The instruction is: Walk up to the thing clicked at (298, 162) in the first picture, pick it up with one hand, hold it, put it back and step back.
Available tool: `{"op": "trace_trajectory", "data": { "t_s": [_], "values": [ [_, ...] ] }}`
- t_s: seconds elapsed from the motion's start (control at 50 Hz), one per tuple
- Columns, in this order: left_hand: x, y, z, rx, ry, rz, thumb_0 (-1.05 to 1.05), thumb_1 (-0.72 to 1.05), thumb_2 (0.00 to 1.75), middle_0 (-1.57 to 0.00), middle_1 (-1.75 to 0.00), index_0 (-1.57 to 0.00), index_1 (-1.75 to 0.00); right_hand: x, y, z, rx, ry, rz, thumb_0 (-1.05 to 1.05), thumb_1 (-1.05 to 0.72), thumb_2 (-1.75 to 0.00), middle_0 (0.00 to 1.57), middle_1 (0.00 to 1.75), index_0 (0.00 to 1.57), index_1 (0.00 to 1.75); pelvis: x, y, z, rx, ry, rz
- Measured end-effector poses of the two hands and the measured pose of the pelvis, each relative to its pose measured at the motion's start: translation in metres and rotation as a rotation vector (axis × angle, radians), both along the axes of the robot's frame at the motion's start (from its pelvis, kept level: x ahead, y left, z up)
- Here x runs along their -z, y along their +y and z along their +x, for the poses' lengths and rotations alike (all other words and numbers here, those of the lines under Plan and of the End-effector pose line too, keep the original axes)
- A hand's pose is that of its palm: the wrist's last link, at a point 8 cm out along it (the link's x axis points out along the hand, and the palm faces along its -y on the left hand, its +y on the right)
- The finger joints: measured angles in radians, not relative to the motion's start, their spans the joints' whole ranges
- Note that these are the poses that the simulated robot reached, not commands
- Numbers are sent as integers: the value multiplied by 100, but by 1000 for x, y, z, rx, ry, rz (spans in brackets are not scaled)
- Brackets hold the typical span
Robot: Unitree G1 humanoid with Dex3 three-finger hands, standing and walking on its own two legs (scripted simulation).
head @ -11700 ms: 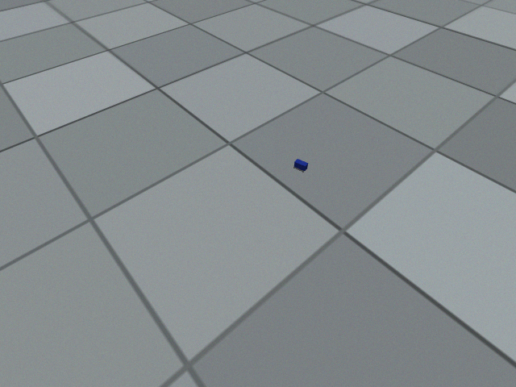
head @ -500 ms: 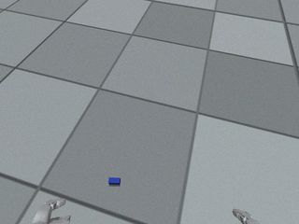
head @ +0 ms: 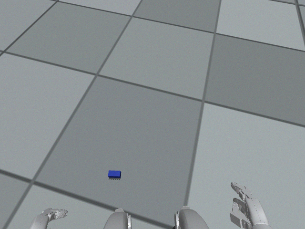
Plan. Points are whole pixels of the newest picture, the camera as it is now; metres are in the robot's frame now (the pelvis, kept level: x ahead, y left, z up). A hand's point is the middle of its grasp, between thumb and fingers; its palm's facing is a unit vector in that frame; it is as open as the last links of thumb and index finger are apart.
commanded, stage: rise first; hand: left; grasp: from above
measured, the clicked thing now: (114, 174) +0.43 +0.19 -0.67
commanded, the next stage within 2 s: none
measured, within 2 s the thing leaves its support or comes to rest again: neither
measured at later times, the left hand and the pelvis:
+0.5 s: hand (75, 212) +0.21 +0.27 -0.30, palm faces -0.43 -0.59 -0.68, open 12.0 cm; pelvis -0.04 -0.01 -0.15, yaw +0 degrees
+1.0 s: hand (89, 191) +0.30 +0.27 -0.45, palm faces -0.51 -0.19 -0.84, open 11.8 cm; pelvis -0.09 +0.00 -0.30, yaw -3 degrees
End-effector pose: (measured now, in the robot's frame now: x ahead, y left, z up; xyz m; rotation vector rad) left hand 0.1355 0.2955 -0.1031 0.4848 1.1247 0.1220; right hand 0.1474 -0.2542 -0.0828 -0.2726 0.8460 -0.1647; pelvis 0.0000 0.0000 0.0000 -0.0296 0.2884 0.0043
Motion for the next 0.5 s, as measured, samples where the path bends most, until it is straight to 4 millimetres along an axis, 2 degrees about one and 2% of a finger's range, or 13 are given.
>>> {"op": "trace_trajectory", "data": {
  "t_s": [0.14, 0.24, 0.36, 0.5],
  "values": [
    [16, 0, -4, 46, 3, 30, 0, -21, 66, -47, -70, -46, -72, 16, 8, 15, -46, -53, 10, 1, -93, -91, 21, 30, 21, 30, 20, 0, -5, -3, 50, -4],
    [40, 3, 5, 128, -4, 78, 0, -22, 66, -46, -71, -45, -72, 41, 8, 19, -78, -71, 13, 1, -94, -91, 21, 30, 21, 30, 45, -1, -12, -5, 102, -4],
    [87, 3, 34, 290, -53, 157, 0, -23, 67, -46, -72, -45, -73, 92, -2, 16, -97, -61, 3, 1, -94, -91, 21, 30, 21, 30, 92, -4, -25, -3, 181, 2],
    [147, 1, 80, 480, -137, 268, 0, -23, 68, -46, -72, -45, -74, 170, -17, -4, -93, 28, -7, 1, -95, -91, 21, 30, 21, 30, 155, -8, -43, 2, 264, 4]
  ]
}}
